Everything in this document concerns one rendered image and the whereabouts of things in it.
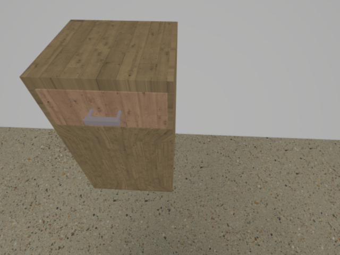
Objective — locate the drawer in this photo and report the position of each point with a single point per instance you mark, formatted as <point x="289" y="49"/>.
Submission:
<point x="139" y="109"/>

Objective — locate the cabinet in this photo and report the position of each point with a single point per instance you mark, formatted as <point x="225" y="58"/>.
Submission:
<point x="109" y="55"/>

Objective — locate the handle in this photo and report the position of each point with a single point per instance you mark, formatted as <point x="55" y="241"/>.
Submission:
<point x="107" y="121"/>

